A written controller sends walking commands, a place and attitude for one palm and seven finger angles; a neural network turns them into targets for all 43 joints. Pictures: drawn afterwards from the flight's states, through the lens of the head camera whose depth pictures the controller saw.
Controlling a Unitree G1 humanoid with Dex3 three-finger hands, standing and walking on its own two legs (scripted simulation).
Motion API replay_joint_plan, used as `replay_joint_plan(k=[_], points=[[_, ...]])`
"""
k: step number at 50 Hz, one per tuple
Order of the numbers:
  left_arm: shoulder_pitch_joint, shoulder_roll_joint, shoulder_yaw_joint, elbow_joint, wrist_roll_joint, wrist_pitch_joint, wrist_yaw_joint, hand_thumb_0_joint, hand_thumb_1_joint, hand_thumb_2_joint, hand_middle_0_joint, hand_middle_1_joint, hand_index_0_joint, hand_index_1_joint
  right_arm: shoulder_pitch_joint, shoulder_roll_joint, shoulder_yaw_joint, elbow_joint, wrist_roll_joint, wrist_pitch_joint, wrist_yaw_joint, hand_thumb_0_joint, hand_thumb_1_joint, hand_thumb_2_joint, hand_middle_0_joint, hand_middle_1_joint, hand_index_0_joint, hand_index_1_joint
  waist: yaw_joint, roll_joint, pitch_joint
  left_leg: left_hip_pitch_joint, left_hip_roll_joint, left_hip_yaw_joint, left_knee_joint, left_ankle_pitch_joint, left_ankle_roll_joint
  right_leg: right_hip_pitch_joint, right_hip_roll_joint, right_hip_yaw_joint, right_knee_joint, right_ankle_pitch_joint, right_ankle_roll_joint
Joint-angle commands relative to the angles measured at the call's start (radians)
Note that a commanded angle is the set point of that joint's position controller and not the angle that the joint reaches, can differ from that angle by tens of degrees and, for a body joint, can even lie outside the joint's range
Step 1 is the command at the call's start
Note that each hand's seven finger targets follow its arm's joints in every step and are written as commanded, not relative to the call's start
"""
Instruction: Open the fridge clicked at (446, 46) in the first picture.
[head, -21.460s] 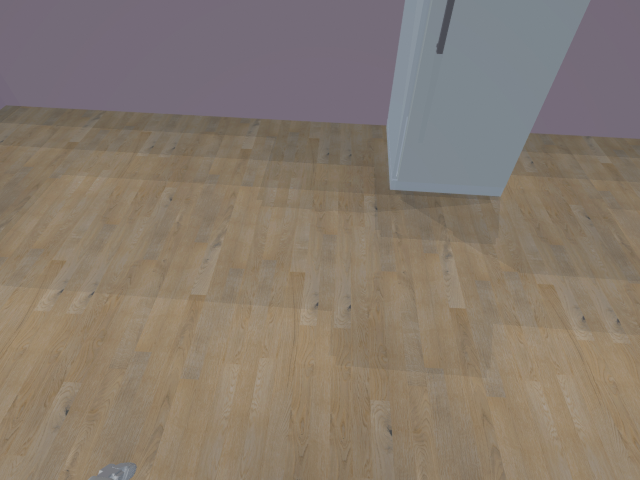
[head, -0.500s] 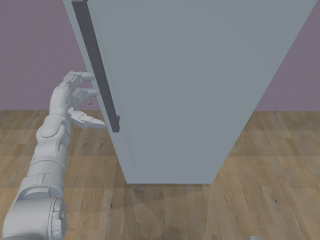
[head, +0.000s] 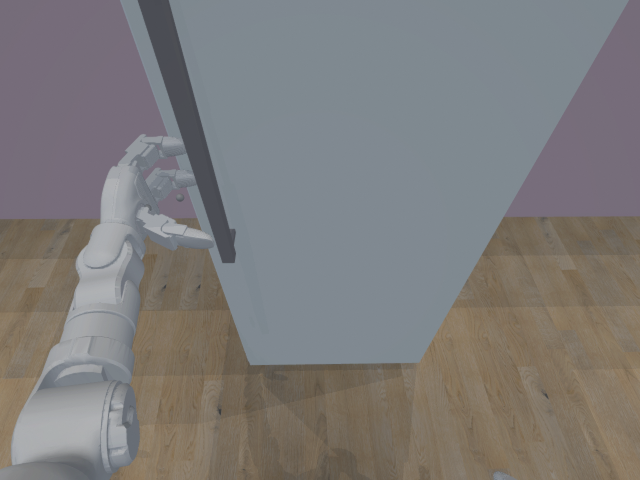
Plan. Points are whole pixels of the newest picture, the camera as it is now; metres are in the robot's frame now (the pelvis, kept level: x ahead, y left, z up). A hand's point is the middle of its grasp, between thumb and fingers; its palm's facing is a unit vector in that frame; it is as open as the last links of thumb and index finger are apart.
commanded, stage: slide the fingers in behind the handle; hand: left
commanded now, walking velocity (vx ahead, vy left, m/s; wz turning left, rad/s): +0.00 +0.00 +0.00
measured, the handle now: (205, 156) +0.48 +0.15 +0.15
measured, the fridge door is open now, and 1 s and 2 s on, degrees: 0 0 0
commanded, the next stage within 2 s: grip the handle and tug to test in 1.64 s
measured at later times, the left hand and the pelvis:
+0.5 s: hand (190, 210) +0.41 +0.17 +0.12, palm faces +0.01 -1.00 +0.00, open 14.0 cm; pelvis -0.01 +0.00 +0.00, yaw +1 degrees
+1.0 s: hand (209, 201) +0.43 +0.15 +0.12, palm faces +0.01 -1.00 +0.00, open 13.9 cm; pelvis +0.00 -0.01 +0.00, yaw +0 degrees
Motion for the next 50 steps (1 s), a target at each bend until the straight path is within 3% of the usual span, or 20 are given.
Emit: replay_joint_plan(k=[1, 3, 5, 9, 12, 14, 16, 19, 22, 24, 27, 30, 32, 35, 38, 40, 44, 46, 49, 50], points=[[-0.372, 0.204, 0.027, -0.24, -0.016, -0.068, 0.006, 0.0, -0.5, 0.3, -0.3, -1.2, -0.3, -1.2, 0.005, -0.147, -0.06, -0.117, -0.001, -0.043, -0.002, 0.0, -0.9, -0.9, 0.2, 0.3, 0.2, 0.3, 0.001, -0.003, -0.306, 0.191, -0.015, -0.035, -0.079, 0.25, 0.012, 0.101, 0.022, 0.006, -0.067, 0.305, -0.014], [-0.358, 0.198, 0.019, -0.245, -0.009, -0.064, 0.008, 0.0, -0.5, 0.3, -0.3, -1.2, -0.3, -1.2, 0.002, -0.149, -0.064, -0.119, 0.0, -0.041, -0.001, 0.0, -0.9, -0.9, 0.2, 0.3, 0.2, 0.3, 0.002, -0.017, -0.289, 0.184, -0.013, -0.036, -0.083, 0.244, 0.014, 0.101, 0.022, 0.005, -0.07, 0.296, -0.014], [-0.358, 0.181, 0.004, -0.28, -0.011, -0.053, 0.009, 0.0, -0.5, 0.3, -0.3, -1.2, -0.3, -1.2, -0.007, -0.147, -0.063, -0.126, 0.002, -0.042, 0.0, 0.0, -0.9, -0.9, 0.2, 0.3, 0.2, 0.3, 0.003, 0.019, -0.298, 0.204, -0.013, -0.038, -0.089, 0.237, 0.011, 0.093, 0.021, 0.003, -0.072, 0.281, -0.017], [-0.355, 0.136, -0.023, -0.36, -0.024, -0.052, 0.023, 0.0, -0.5, 0.3, -0.3, -1.2, -0.3, -1.2, -0.016, -0.142, -0.066, -0.127, 0.0, -0.051, 0.002, 0.0, -0.9, -0.9, 0.2, 0.3, 0.2, 0.3, 0.003, 0.03, -0.329, 0.254, -0.009, -0.047, -0.085, 0.27, 0.006, 0.086, 0.024, -0.003, -0.068, 0.288, -0.017], [-0.361, 0.16, -0.003, -0.349, -0.025, -0.05, 0.044, 0.0, -0.5, 0.3, -0.3, -1.2, -0.3, -1.2, -0.018, -0.146, -0.065, -0.117, -0.001, -0.053, -0.003, 0.0, -0.9, -0.9, 0.2, 0.3, 0.2, 0.3, -0.001, -0.031, -0.275, 0.214, -0.009, -0.047, -0.092, 0.213, 0.012, 0.087, 0.024, -0.003, -0.085, 0.245, -0.014], [-0.383, 0.169, 0.002, -0.342, -0.012, -0.046, 0.057, 0.0, -0.5, 0.3, -0.3, -1.2, -0.3, -1.2, -0.028, -0.143, -0.061, -0.115, -0.001, -0.053, -0.005, 0.0, -0.9, -0.9, 0.2, 0.3, 0.2, 0.3, -0.004, -0.033, -0.262, 0.2, -0.012, -0.047, -0.102, 0.187, 0.012, 0.086, 0.021, 0.0, -0.086, 0.231, -0.012], [-0.381, 0.14, -0.024, -0.367, -0.001, -0.051, 0.065, 0.0, -0.5, 0.3, -0.3, -1.2, -0.3, -1.2, -0.039, -0.135, -0.06, -0.118, -0.001, -0.058, -0.002, 0.0, -0.9, -0.9, 0.2, 0.3, 0.2, 0.3, 0.002, 0.024, -0.279, 0.223, -0.014, -0.046, -0.101, 0.191, 0.008, 0.08, 0.019, 0.001, -0.082, 0.226, -0.016], [-0.355, 0.108, -0.054, -0.372, 0.005, -0.052, 0.073, 0.0, -0.5, 0.3, -0.3, -1.2, -0.3, -1.2, -0.045, -0.133, -0.058, -0.12, -0.001, -0.063, 0.001, 0.0, -0.9, -0.9, 0.2, 0.3, 0.2, 0.3, 0.003, 0.052, -0.293, 0.252, -0.01, -0.053, -0.098, 0.214, 0.002, 0.065, 0.02, -0.004, -0.076, 0.229, -0.019], [-0.362, 0.094, -0.066, -0.327, -0.002, -0.038, 0.075, 0.0, -0.5, 0.3, -0.3, -1.2, -0.3, -1.2, -0.039, -0.139, -0.059, -0.115, 0.001, -0.062, -0.001, 0.0, -0.9, -0.9, 0.2, 0.3, 0.2, 0.3, -0.012, -0.027, -0.262, 0.225, -0.009, -0.055, -0.101, 0.184, 0.007, 0.068, 0.022, -0.009, -0.087, 0.211, -0.015], [-0.41, 0.079, -0.077, -0.295, -0.004, -0.022, 0.079, 0.0, -0.5, 0.3, -0.3, -1.2, -0.3, -1.2, -0.048, -0.139, -0.055, -0.113, 0.002, -0.061, -0.003, 0.0, -0.9, -0.9, 0.2, 0.3, 0.2, 0.3, -0.02, -0.031, -0.225, 0.2, -0.012, -0.056, -0.111, 0.136, 0.007, 0.049, 0.019, -0.008, -0.095, 0.177, -0.012], [-0.457, 0.098, -0.071, -0.279, 0.01, -0.028, 0.088, 0.0, -0.5, 0.3, -0.3, -1.2, -0.3, -1.2, -0.038, -0.142, -0.056, -0.11, -0.001, -0.061, -0.007, 0.0, -0.9, -0.9, 0.2, 0.3, 0.2, 0.3, -0.022, -0.038, -0.244, 0.201, -0.016, -0.055, -0.105, 0.129, 0.012, 0.055, 0.015, -0.001, -0.097, 0.167, -0.012], [-0.523, 0.094, -0.072, -0.272, 0.009, -0.05, 0.093, 0.0, -0.5, 0.3, -0.3, -1.2, -0.3, -1.2, -0.039, -0.136, -0.054, -0.1, -0.003, -0.066, -0.008, 0.0, -0.9, -0.9, 0.2, 0.3, 0.2, 0.3, -0.026, -0.006, -0.278, 0.219, -0.018, -0.056, -0.097, 0.129, 0.009, 0.042, 0.015, 0.004, -0.092, 0.168, -0.013], [-0.495, 0.146, -0.021, -0.264, 0.008, -0.068, 0.1, 0.0, -0.5, 0.3, -0.3, -1.2, -0.3, -1.2, -0.026, -0.141, -0.057, -0.094, -0.008, -0.068, -0.008, 0.0, -0.9, -0.9, 0.2, 0.3, 0.2, 0.3, -0.008, -0.017, -0.328, 0.222, -0.018, -0.055, -0.088, 0.166, 0.008, 0.08, 0.017, 0.006, -0.081, 0.202, -0.015], [-0.467, 0.11, -0.043, -0.268, 0.01, -0.081, 0.099, 0.0, -0.5, 0.3, -0.3, -1.2, -0.3, -1.2, -0.022, -0.132, -0.054, -0.097, -0.009, -0.071, 0.001, 0.0, -0.9, -0.9, 0.2, 0.3, 0.2, 0.3, -0.001, 0.008, -0.356, 0.227, -0.02, -0.047, -0.084, 0.216, 0.004, 0.1, 0.018, 0.004, -0.065, 0.263, -0.016], [-0.391, 0.151, -0.003, -0.215, 0.019, -0.069, 0.099, 0.0, -0.5, 0.3, -0.3, -1.2, -0.3, -1.2, -0.012, -0.138, -0.059, -0.097, -0.01, -0.062, 0.005, 0.0, -0.9, -0.9, 0.2, 0.3, 0.2, 0.3, 0.009, -0.035, -0.322, 0.175, -0.02, -0.035, -0.082, 0.217, 0.01, 0.123, 0.019, 0.009, -0.068, 0.287, -0.012], [-0.388, 0.118, -0.029, -0.236, 0.018, -0.058, 0.094, 0.0, -0.5, 0.3, -0.3, -1.2, -0.3, -1.2, -0.015, -0.134, -0.06, -0.107, -0.007, -0.057, 0.008, 0.0, -0.9, -0.9, 0.2, 0.3, 0.2, 0.3, 0.003, -0.025, -0.309, 0.175, -0.022, -0.027, -0.084, 0.221, 0.011, 0.122, 0.018, 0.009, -0.073, 0.303, -0.012], [-0.387, 0.12, -0.022, -0.245, 0.012, -0.043, 0.092, 0.0, -0.5, 0.3, -0.3, -1.2, -0.3, -1.2, -0.005, -0.135, -0.065, -0.107, -0.006, -0.048, 0.007, 0.0, -0.9, -0.9, 0.2, 0.3, 0.2, 0.3, -0.001, -0.051, -0.299, 0.167, -0.022, -0.022, -0.083, 0.224, 0.016, 0.133, 0.018, 0.011, -0.081, 0.316, -0.008], [-0.413, 0.087, -0.057, -0.289, 0.01, -0.045, 0.088, 0.0, -0.5, 0.3, -0.3, -1.2, -0.3, -1.2, -0.007, -0.131, -0.066, -0.11, -0.005, -0.046, 0.007, 0.0, -0.9, -0.9, 0.2, 0.3, 0.2, 0.3, -0.01, -0.015, -0.307, 0.191, -0.022, -0.021, -0.081, 0.239, 0.015, 0.121, 0.019, 0.012, -0.081, 0.327, -0.01], [-0.357, 0.094, -0.039, -0.332, 0.004, -0.053, 0.093, 0.0, -0.5, 0.3, -0.3, -1.2, -0.3, -1.2, -0.002, -0.132, -0.073, -0.108, -0.008, -0.05, 0.01, 0.0, -0.9, -0.9, 0.2, 0.3, 0.2, 0.3, 0.007, -0.021, -0.35, 0.218, -0.019, -0.022, -0.073, 0.295, 0.013, 0.148, 0.021, 0.008, -0.069, 0.374, -0.012], [-0.355, 0.055, -0.072, -0.36, 0.004, -0.056, 0.093, 0.0, -0.5, 0.3, -0.3, -1.2, -0.3, -1.2, -0.007, -0.127, -0.072, -0.112, -0.007, -0.051, 0.013, 0.0, -0.9, -0.9, 0.2, 0.3, 0.2, 0.3, 0.005, 0.008, -0.359, 0.24, -0.019, -0.022, -0.071, 0.313, 0.012, 0.137, 0.022, 0.006, -0.066, 0.38, -0.013]])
